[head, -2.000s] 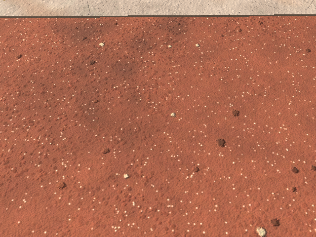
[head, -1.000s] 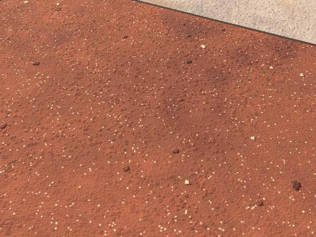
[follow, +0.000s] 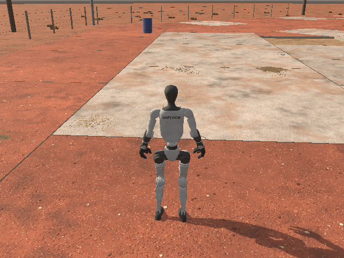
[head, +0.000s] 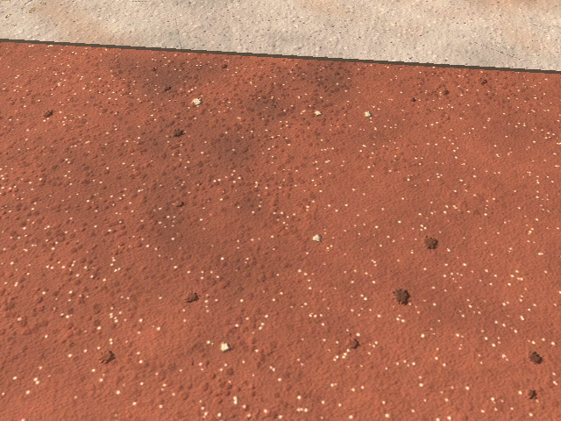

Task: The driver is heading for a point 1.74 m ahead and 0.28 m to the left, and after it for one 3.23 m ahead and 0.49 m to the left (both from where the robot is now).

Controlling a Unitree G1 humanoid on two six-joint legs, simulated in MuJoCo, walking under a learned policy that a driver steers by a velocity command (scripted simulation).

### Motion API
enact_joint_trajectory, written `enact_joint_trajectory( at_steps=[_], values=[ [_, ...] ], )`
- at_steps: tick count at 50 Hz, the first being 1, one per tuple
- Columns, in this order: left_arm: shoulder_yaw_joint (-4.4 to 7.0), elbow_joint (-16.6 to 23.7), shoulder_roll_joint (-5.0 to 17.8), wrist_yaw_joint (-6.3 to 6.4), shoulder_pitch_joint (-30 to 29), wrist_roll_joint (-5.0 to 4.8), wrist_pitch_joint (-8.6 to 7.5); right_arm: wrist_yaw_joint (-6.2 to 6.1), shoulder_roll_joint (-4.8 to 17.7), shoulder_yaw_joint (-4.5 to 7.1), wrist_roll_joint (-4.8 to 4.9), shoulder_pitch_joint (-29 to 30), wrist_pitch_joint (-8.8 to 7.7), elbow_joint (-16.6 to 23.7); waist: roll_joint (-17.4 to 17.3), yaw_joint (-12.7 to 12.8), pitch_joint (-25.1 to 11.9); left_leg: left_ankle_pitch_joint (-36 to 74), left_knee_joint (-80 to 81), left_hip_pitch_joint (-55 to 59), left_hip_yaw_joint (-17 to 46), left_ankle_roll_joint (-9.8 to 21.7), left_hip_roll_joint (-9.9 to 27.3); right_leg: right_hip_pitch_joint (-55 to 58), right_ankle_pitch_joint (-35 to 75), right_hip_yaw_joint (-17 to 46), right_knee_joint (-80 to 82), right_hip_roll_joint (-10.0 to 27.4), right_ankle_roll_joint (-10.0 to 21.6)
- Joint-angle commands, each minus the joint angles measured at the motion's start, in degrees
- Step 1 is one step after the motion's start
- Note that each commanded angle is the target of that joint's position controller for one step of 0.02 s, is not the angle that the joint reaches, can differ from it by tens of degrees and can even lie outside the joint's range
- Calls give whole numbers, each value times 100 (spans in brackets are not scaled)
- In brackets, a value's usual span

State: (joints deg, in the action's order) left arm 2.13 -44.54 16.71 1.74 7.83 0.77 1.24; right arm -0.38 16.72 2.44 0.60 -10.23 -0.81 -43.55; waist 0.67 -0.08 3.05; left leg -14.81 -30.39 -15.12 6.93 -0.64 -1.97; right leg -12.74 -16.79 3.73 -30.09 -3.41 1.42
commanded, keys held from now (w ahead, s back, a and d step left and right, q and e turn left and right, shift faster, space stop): q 0.04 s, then w+q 0.54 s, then w+e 0.42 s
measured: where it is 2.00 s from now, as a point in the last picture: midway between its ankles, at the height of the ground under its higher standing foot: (191, 278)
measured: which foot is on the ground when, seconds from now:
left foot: down 0.00-0.06, up 0.08-0.40, down 0.42-0.92, up 0.94-1.00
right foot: down 0.00-0.42, up 0.44-0.90, down 0.92-1.00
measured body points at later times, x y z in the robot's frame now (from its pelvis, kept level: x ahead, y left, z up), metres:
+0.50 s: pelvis +0.10 +0.10 -0.01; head +0.13 +0.13 +0.44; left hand +0.07 +0.41 -0.13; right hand +0.35 -0.10 -0.08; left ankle +0.10 +0.19 -0.73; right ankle +0.03 -0.09 -0.66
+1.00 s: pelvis +0.38 +0.17 -0.02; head +0.42 +0.19 +0.43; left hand +0.50 +0.47 -0.10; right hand +0.50 -0.09 -0.13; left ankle +0.14 +0.21 -0.65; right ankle +0.50 +0.13 -0.73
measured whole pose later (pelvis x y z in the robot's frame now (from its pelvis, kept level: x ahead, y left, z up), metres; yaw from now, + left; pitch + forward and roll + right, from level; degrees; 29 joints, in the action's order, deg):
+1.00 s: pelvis +0.38 +0.17 -0.02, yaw +15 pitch +2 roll -1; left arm 2.4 -38.5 17.2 -3.3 6.4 -1.2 -5.1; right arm -0.5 18.0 2.0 0.0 -20.6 -3.1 -43.5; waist -0.5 -1.8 2.6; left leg -27.0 -60.0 -8.6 2.1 1.0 -2.6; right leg -27.6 -7.8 -1.9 -32.8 -5.1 5.5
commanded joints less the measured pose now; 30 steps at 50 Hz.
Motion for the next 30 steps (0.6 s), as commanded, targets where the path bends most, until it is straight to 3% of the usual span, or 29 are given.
enact_joint_trajectory(
  at_steps=[1, 2, 3, 4, 5, 6, 7, 9, 12, 14, 17, 19, 20, 21, 22, 23, 24, 25, 26, 27, 30],
  values=[
    [281, 319, 676, 16, 209, -44, -83, -99, 1015, 278, 55, 317, 3, 553, -621, 127, -582, 1459, 428, -97, 1240, 675, 780, 295, 612, 78, 94, 239, 70],
    [320, 311, 734, 7, 260, -49, -86, -112, 970, 273, 64, 355, 34, 630, -352, 110, -587, 1325, 174, -287, 1063, 563, 590, 415, 765, 232, 286, 403, 175],
    [356, 296, 809, -1, 443, -31, -88, -116, 855, 245, 76, 339, 63, 676, 65, 162, -690, 507, -256, -673, 705, 387, 282, 725, 329, 605, 664, 727, 400],
    [390, 289, 943, -13, 568, -26, -101, -107, 694, 196, 79, 341, 94, 720, 654, 237, -568, -668, -891, -1400, 152, 185, -122, 1076, -216, 1408, 1180, 1396, 846],
    [413, 308, 1083, -14, 600, -12, -155, -85, 677, 183, 76, 453, 88, 841, 1182, 316, -413, -1707, -2012, -2076, -216, 97, -66, 1181, -634, 2389, 1685, 2343, 1406],
    [368, 351, 992, 2, 663, 18, -245, -59, 881, 255, 83, 575, 62, 917, 808, 363, -206, -1815, -2937, -2548, -24, 74, 282, 1091, -912, 2737, 1868, 2674, 1656],
    [342, 381, 929, 32, 541, -33, -322, -20, 908, 290, 107, 533, 51, 911, 434, 249, -43, -1502, -3207, -2745, 84, 74, 472, 1059, -1185, 2453, 1893, 2569, 1545],
    [343, 369, 956, 61, 474, -142, -398, 59, 722, 226, 88, 630, 23, 932, 398, 317, 152, -936, -2920, -3037, -52, -14, 676, 1302, -1074, 1689, 2041, 2208, 1201],
    [375, 311, 1069, 25, 719, -98, -418, 213, 507, 115, 86, 849, -66, 1101, 412, 520, 28, -394, -2201, -2524, -516, -130, 719, 1282, -96, 624, 2109, 1833, 999],
    [420, 288, 1204, -46, 780, -128, -433, 292, 383, 36, 91, 958, -96, 1232, 460, 563, -23, -283, -1524, -1958, -748, -111, 698, 1053, 263, 115, 2070, 1756, 934],
    [488, 262, 1378, -170, 849, -214, -438, 314, 538, 60, 124, 809, -66, 1305, 569, 470, -51, -154, -887, -1170, -1070, 30, 512, 732, 225, -190, 1906, 1860, 849],
    [489, 263, 1378, -210, 734, -286, -426, 292, 656, 143, 99, 353, -28, 1219, 513, 107, -139, 32, -353, -338, -1338, 257, 246, 417, 735, -496, 1306, 1879, 650],
    [438, 262, 1238, -216, 780, -261, -446, 253, 867, 280, 104, -201, 1, 1071, 357, -183, -415, 43, -229, 564, -1396, 427, 26, 74, 1537, -837, 456, 1725, 471],
    [338, 305, 955, -213, 831, -157, -484, 186, 1231, 488, 153, -1146, 36, 843, -82, -627, -918, -28, -83, 1836, -923, 678, 121, -570, 1798, -1291, -1089, 1393, 165],
    [146, 813, 371, -211, 677, 73, -581, 92, 2078, 652, 125, -1659, 23, 871, -1899, -600, -1224, -947, 812, 3149, 2444, 1683, 1800, -2864, -1118, -1358, -3502, 482, -381],
    [189, 910, 696, -219, 337, -111, -735, 155, 1789, 522, 93, -1632, -133, 1016, -1228, -780, -1581, -2150, 1797, 3180, 4167, 2172, 2288, -3662, -1618, -4, -4378, 245, -355],
    [277, 974, 1013, -268, 142, -324, -819, 184, 1389, 398, 39, -1361, -239, 994, -972, -657, -902, -2136, 1867, 2793, 3537, 2045, 2265, -4101, -1157, 106, -4510, 583, -183],
    [270, 921, 1037, -273, 197, -299, -870, 199, 1134, 325, 15, -1122, -293, 1017, -752, -463, -561, -1626, 1788, 2231, 2878, 1865, 2012, -3863, -663, 70, -4167, 794, -63],
    [279, 826, 1008, -250, 270, -146, -884, 190, 983, 276, 3, -796, -293, 1070, -482, -253, -337, -897, 1738, 1691, 2306, 1697, 1744, -3523, -263, 85, -3718, 955, -73],
    [304, 786, 1005, -250, 353, -48, -864, 173, 901, 236, -55, -559, -295, 1137, -555, -64, -242, -282, 1803, 1231, 1864, 1599, 1495, -3097, 37, 116, -3341, 1033, -97],
    [268, 656, 813, -295, 459, 22, -755, 77, 915, 233, -70, -409, -333, 1114, -511, 106, -278, 1180, 1959, 809, 1098, 1597, 1233, -2676, 722, -113, -2727, 888, -341]
  ],
)
Velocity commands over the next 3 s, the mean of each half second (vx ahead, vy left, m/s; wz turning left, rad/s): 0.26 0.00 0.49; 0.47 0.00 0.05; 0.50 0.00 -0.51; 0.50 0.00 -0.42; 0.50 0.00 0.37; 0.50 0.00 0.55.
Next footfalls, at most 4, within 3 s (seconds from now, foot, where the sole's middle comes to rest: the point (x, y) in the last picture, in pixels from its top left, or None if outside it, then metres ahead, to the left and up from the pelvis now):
0.42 left None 0.14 0.20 -0.77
0.92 right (230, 397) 0.53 0.14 -0.77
1.38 left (131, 315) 0.75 0.41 -0.77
1.92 right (249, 240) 0.99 0.11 -0.77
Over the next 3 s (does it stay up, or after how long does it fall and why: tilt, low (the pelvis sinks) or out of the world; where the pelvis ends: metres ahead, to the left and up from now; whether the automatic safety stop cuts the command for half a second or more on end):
stays up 1.47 0.21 -0.01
